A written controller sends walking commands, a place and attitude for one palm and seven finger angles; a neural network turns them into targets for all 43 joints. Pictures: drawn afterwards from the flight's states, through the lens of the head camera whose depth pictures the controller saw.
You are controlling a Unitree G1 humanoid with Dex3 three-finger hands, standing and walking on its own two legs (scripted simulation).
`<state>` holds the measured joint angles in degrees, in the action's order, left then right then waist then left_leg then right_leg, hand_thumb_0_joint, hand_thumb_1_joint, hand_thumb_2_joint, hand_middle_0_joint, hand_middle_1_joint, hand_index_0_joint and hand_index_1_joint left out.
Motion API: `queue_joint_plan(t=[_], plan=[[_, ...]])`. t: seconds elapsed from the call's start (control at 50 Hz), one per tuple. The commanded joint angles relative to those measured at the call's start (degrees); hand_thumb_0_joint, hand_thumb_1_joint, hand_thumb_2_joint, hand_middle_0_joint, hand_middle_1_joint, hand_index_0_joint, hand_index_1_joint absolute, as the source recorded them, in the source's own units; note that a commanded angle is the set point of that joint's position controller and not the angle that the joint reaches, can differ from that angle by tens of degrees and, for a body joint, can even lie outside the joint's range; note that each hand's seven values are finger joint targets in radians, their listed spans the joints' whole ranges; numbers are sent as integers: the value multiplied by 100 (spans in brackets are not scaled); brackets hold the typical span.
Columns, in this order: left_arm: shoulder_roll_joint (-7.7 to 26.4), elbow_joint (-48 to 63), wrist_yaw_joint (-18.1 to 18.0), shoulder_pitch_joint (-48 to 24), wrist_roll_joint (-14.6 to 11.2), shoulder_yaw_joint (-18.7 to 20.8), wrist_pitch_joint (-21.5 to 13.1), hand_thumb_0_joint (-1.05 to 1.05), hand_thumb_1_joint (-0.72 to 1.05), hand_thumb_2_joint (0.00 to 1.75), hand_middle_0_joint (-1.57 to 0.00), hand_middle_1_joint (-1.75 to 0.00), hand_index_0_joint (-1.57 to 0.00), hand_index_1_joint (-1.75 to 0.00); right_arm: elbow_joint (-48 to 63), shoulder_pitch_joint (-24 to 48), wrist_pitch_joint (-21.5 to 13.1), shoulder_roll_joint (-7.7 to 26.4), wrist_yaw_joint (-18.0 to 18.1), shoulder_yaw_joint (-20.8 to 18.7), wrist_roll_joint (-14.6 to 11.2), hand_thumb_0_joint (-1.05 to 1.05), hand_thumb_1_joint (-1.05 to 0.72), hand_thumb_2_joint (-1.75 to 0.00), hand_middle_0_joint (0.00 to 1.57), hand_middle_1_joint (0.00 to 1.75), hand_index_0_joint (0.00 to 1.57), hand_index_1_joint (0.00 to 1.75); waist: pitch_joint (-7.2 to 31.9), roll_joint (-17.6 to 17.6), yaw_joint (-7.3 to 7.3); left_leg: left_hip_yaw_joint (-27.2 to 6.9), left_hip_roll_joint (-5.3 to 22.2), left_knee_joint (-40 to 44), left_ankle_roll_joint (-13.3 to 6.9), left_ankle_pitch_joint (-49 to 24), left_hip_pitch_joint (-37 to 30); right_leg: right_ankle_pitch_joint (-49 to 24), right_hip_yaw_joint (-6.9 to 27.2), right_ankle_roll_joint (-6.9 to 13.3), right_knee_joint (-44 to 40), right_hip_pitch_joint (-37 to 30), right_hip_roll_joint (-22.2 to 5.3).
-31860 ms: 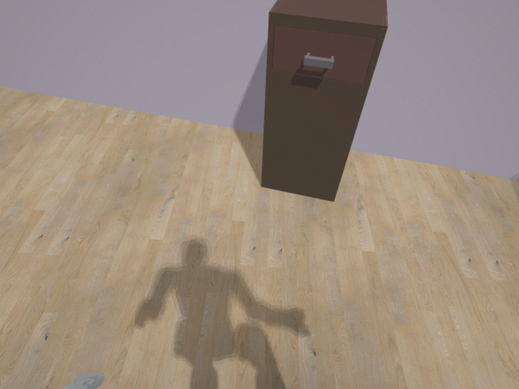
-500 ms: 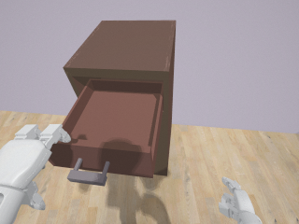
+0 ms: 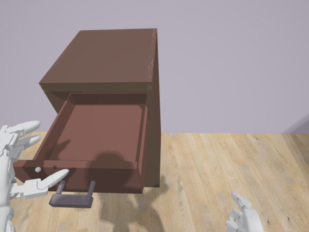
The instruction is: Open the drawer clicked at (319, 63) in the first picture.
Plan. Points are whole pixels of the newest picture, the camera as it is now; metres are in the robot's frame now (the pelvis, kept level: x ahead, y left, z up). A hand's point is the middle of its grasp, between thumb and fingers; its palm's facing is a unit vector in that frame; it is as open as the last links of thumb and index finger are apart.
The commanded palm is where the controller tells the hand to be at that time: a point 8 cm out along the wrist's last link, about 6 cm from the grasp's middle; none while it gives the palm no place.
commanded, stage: draw the hand back to the body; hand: left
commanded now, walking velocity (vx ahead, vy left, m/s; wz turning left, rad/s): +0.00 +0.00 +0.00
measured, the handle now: (74, 192) +0.22 +0.25 -0.02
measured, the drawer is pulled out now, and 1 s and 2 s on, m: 0.30 0.30 0.30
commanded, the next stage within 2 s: step back with the hand held close in 0.52 s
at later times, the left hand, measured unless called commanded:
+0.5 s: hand (48, 174) +0.19 +0.23 +0.15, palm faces +0.40 -0.82 -0.41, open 7.7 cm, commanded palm +0.14 +0.27 +0.17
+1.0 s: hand (27, 194) +0.15 +0.25 +0.14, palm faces +0.25 -0.81 -0.54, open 7.4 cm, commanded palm +0.09 +0.29 +0.17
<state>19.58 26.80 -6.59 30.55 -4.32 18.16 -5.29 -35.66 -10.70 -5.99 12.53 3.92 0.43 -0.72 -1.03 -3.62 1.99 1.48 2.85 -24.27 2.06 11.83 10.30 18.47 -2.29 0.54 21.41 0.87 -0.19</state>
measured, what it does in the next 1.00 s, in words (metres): stands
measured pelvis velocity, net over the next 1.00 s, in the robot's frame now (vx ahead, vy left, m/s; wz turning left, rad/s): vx -0.04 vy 0.01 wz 0.02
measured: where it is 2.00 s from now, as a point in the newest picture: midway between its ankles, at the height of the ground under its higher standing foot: outside the picture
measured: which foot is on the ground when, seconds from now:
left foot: down 0.00-1.00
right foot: down 0.00-1.00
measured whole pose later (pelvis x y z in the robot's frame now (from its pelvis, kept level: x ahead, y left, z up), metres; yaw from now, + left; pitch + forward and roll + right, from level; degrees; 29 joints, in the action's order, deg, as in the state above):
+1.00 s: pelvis -0.04 +0.01 +0.00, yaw +1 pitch +2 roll -1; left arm 24.0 36.0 -5.3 39.4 -3.6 20.7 -6.8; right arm -29.8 -8.5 2.3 12.9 3.7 -1.5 -1.9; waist -3.8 -1.9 -0.2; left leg 0.8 2.7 -28.1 0.9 9.5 20.3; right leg 17.3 -3.4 -0.4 26.7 11.0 -0.5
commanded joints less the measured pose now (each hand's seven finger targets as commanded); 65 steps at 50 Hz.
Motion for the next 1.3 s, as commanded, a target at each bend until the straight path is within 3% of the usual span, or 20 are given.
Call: queue_joint_plan(t=[0.0,0.04,0.12,0.22,0.3,0.4,0.52,0.6,0.62,0.66,0.7,0.76,0.84,0.88,0.92,0.98,1.02,1.12,1.2,1.28], plan=[[738,1241,-22,-33,0,378,-352,0,37,68,-24,-64,-24,-64,1002,845,-327,510,52,-265,26,0,-90,-90,20,30,20,30,734,357,132,133,-172,86,-307,-1610,-1020,-2369,-155,-86,-327,664,-3],[886,1389,-60,-122,24,446,-370,0,44,70,-23,-59,-23,-59,991,850,-349,499,84,-265,35,0,-90,-90,20,30,20,30,785,164,127,168,-217,62,-321,-1655,-1099,-2509,-121,-93,-371,657,-27],[1050,1430,-109,-212,52,624,-368,0,58,76,-22,-50,-22,-50,948,844,-328,469,141,-271,33,0,-90,-90,20,30,20,30,718,288,130,215,-251,-5,-325,-1723,-1127,-2738,-109,-111,-430,716,-37],[809,1184,-79,-149,37,478,-291,0,76,84,-21,-39,-21,-39,934,809,-249,431,128,-253,12,0,-90,-90,20,30,20,30,507,75,111,230,-259,0,-310,-1834,-1119,-2858,-129,-116,-412,746,-37],[736,1078,-37,-157,-4,410,-249,0,90,90,-20,-30,-20,-30,996,859,-173,452,111,-263,15,0,-90,-90,20,30,20,30,482,315,122,217,-226,25,-337,-1856,-1087,-2958,-130,-151,-341,717,-55],[849,1177,-19,-162,-18,510,-238,0,90,90,-20,-30,-20,-30,1050,879,-108,442,92,-255,21,0,-90,-90,20,30,20,30,673,406,162,213,-240,17,-342,-1967,-1094,-3230,-111,-157,-275,570,-81],[856,1325,-24,-266,0,464,-231,0,90,90,-20,-30,-20,-30,1060,860,-104,408,76,-229,4,0,-90,-90,20,30,20,30,512,20,129,180,-240,38,-291,-1805,-1102,-2819,-113,-110,-383,703,-51],[876,1243,-63,-176,-16,535,-245,0,90,90,-20,-30,-20,-30,1074,861,-131,424,87,-247,11,0,-90,-90,20,30,20,30,530,277,147,131,-210,77,-305,-1701,-1082,-2595,-147,-110,-352,737,-34],[1864,1775,-106,-1244,40,1413,-575,0,90,90,-20,-30,-20,-30,1326,568,16,506,41,-149,-23,0,-90,-90,20,30,20,30,-229,-58,-72,51,-128,-204,-339,-1598,-596,-2999,40,-151,-594,1345,-324],[1189,1175,42,-238,84,857,-557,0,90,90,-20,-30,-20,-30,1157,781,171,507,21,-223,21,0,-90,-90,20,30,20,30,79,829,-107,-23,-90,-528,-390,-1893,-384,-3577,-22,-188,-461,1183,-432],[948,1152,104,126,84,670,-548,0,90,90,-20,-30,-20,-30,1286,751,287,574,-5,-257,-12,0,-90,-90,20,30,20,30,391,763,-143,6,-83,-615,-404,-2071,-322,-3824,-17,-199,-231,970,-505],[926,1516,106,691,76,735,-579,0,90,90,-20,-30,-20,-30,1397,698,396,643,-35,-327,-26,0,-90,-90,20,30,20,30,960,84,-115,-46,59,-410,-425,-2665,-518,-3108,-67,-154,61,850,-400],[1178,1907,19,1005,64,1018,-544,0,90,90,-20,-30,-20,-30,1513,733,515,606,-18,-390,-77,0,-90,-90,20,30,20,30,1214,111,-134,-86,162,-479,-401,-2833,-414,-2800,-44,-128,226,876,-361],[1268,2069,-18,950,46,1104,-549,0,90,90,-20,-30,-20,-30,1548,736,534,597,3,-403,-95,0,-90,-90,20,30,20,30,1194,318,-156,-133,188,-497,-370,-2688,-274,-2675,-37,-130,270,933,-357],[1440,2218,-69,883,44,1239,-561,0,90,90,-20,-30,-20,-30,1536,755,507,611,47,-407,-82,0,-90,-90,20,30,20,30,1202,253,-143,-194,232,-427,-348,-2598,-233,-2418,-54,-132,319,1027,-325],[1277,2171,-115,952,20,1131,-556,0,90,90,-20,-30,-20,-30,1533,689,454,600,50,-411,-88,0,-90,-90,20,30,20,30,1112,20,-166,-282,303,-345,-348,-2295,-50,-1931,-48,-134,403,1128,-275],[1278,2274,-141,895,29,1091,-581,0,90,90,-20,-30,-20,-30,1515,671,383,656,61,-413,-73,0,-90,-90,20,30,20,30,1037,-223,-177,-404,353,-167,-351,-1769,174,-1456,-63,-120,433,1143,-227],[1257,2329,-202,854,56,1110,-722,0,90,90,-20,-30,-20,-30,1534,717,153,722,35,-381,-58,0,-90,-90,20,30,20,30,600,-603,-199,-690,464,454,-414,777,1259,-281,12,-87,615,1115,-74],[1132,2338,-222,855,87,1069,-829,0,90,90,-20,-30,-20,-30,1553,632,8,721,-26,-342,-53,0,-90,-90,20,30,20,30,456,-585,-208,-872,523,634,-457,1836,2003,298,22,-76,810,942,27],[1160,2360,-261,782,81,1085,-894,0,90,90,-20,-30,-20,-30,1466,535,-74,679,-42,-361,-34,0,-90,-90,20,30,20,30,464,-80,-235,-536,240,-118,-292,1701,1504,1049,306,55,141,1732,-238]])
